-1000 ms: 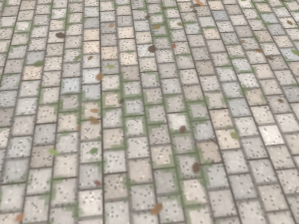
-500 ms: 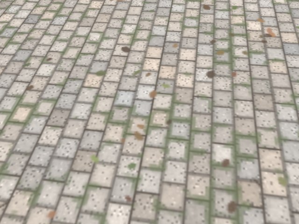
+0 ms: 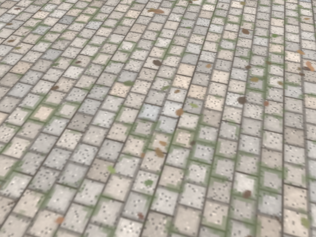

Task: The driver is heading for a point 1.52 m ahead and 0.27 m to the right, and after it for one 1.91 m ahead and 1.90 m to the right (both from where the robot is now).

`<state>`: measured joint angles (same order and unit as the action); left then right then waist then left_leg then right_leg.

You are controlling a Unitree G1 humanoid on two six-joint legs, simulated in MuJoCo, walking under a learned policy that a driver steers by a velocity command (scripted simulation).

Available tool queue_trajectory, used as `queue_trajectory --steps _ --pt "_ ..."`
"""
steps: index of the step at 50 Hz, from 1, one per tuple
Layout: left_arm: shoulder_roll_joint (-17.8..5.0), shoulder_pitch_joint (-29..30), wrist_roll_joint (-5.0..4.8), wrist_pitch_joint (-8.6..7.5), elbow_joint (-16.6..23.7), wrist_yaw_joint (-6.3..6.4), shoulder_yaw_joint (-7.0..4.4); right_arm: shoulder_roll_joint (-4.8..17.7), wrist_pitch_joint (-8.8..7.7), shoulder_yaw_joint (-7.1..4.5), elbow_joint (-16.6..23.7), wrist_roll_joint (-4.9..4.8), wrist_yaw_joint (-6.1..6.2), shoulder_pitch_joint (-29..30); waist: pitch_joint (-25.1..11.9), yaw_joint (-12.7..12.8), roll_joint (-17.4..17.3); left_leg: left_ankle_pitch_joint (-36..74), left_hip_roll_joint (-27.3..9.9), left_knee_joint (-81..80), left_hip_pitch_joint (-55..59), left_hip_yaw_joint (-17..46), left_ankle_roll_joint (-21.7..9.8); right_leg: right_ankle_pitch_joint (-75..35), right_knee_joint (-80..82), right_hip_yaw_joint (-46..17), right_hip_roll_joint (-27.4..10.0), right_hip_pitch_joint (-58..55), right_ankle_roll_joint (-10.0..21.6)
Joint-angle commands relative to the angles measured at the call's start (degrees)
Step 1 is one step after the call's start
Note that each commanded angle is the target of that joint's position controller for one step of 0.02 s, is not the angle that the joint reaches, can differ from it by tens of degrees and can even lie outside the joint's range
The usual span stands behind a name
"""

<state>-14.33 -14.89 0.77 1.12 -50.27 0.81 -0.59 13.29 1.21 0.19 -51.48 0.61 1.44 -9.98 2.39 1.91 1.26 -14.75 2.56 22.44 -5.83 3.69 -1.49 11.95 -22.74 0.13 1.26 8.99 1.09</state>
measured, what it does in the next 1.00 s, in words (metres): shifts its weight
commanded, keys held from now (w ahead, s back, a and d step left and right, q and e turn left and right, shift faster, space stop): no key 0.72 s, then w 0.28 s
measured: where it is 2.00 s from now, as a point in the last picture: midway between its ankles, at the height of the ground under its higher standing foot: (177, 228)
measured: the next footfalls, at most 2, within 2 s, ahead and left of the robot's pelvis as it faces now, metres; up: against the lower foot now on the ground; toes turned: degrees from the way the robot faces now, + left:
left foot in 1.48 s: +0.44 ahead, +0.02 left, +0.00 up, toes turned +3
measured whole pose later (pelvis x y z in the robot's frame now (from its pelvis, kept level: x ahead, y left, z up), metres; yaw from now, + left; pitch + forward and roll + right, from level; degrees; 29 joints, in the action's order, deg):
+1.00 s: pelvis +0.05 -0.02 -0.01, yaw +0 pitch +0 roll +1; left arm -11.2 -16.9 1.3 -2.6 -61.3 -0.2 -0.8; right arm 12.0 -0.9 -2.0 -65.3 0.8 1.5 -24.5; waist -0.8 -0.9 -1.4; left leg -20.9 2.1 25.1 -4.3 3.9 -2.7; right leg 21.0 -31.7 3.6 0.6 14.3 4.5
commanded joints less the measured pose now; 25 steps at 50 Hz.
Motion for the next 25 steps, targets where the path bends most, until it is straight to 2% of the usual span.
queue_trajectory --steps 1,3,9,25 --pt "-6.1 -1.0 -0.07 -0.77 0.2 0.02 -1.39 7.9 -1.13 -1.42 -0.2 -0.34 0.54 -1.4 -0.1 -1.0 -5.4 11.0 -7.4 -5.3 -2.0 6.7 -1.9 -8.0 3.4 -5.3 -5.2 -1.4 0.7" --pt "-5.6 -1.1 -0.05 -0.77 -1.6 0.19 -1.23 7.2 -1.23 -1.14 -1.4 -0.29 0.52 -1.4 0.4 -1.0 -3.5 9.9 -7.5 -5.5 -2.4 6.7 -2.1 -7.1 4.0 -5.4 -5.2 -1.4 0.4" --pt "-4.9 -1.0 -0.04 -0.63 -5.7 0.39 -0.92 7.0 -1.60 -0.78 -4.6 -0.26 0.62 -1.6 0.8 -0.9 -1.9 7.4 -7.2 -6.6 -4.1 6.7 -2.4 -6.5 4.4 -5.5 -5.5 -2.4 0.3" --pt "-3.0 -2.0 -0.18 -0.65 -12.5 0.99 0.13 4.5 -1.79 0.34 -10.9 -0.22 0.94 -6.4 1.0 -1.1 -1.5 8.4 -6.4 -6.2 -4.6 5.5 -2.3 -6.4 3.7 -5.5 -5.9 -1.7 0.6"
Velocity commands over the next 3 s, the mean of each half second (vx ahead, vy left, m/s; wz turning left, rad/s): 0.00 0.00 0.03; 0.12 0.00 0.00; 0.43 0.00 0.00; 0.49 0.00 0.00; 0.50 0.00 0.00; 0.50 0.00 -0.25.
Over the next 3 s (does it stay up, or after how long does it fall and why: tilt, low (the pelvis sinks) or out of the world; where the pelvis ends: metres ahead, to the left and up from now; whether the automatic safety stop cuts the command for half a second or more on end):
stays up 1.12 -0.03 -0.01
